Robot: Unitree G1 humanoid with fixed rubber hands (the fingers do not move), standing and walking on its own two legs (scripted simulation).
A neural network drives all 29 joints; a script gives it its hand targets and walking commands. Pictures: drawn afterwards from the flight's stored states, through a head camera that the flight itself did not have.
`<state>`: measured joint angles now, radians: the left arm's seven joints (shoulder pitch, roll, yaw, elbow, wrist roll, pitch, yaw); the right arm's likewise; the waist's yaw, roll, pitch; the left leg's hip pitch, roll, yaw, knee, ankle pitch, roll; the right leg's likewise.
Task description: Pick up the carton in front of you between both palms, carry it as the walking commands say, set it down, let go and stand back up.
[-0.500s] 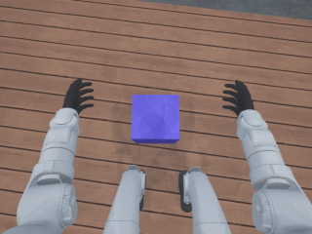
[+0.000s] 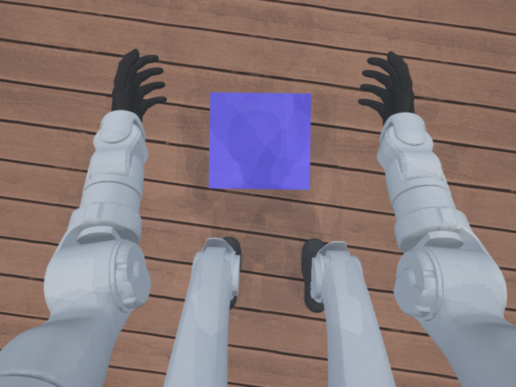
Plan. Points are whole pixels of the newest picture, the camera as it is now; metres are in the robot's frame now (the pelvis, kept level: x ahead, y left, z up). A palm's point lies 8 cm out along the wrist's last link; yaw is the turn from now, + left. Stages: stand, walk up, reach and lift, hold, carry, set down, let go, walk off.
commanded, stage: reach and lift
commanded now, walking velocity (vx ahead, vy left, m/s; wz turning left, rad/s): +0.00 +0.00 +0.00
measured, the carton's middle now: (259, 148) +0.46 +0.04 -0.46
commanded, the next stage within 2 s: none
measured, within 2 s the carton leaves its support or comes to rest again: leaves its support in 1.44 s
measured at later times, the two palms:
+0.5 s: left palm (173, 140) +0.45 +0.22 -0.35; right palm (349, 140) +0.47 -0.15 -0.35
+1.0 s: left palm (184, 141) +0.46 +0.21 -0.39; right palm (342, 138) +0.48 -0.15 -0.39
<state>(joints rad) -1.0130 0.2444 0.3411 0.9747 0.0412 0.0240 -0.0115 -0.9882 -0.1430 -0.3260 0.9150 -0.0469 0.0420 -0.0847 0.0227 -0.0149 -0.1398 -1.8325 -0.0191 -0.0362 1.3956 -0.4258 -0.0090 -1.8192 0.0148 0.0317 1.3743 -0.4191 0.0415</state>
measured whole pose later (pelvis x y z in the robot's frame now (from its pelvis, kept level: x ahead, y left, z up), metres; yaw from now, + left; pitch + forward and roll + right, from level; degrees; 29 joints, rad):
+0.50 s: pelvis -0.05 -0.01 -0.18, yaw +0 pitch +41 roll -1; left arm -1.25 0.38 0.15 1.09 -0.18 0.02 0.04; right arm -1.24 -0.25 -0.13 1.01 0.16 0.06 -0.16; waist 0.03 -0.02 0.19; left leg -2.26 -0.03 -0.06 2.06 -0.52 -0.04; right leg -2.25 0.06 0.03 2.05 -0.51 0.05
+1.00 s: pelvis -0.04 -0.01 -0.21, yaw +0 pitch +39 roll -1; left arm -1.30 0.36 0.06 1.15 -0.23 -0.03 0.09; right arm -1.30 -0.28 -0.05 1.12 0.25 -0.02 -0.15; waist 0.03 -0.03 0.25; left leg -2.31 -0.02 -0.04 2.17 -0.55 -0.03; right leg -2.30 0.06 0.04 2.16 -0.55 0.07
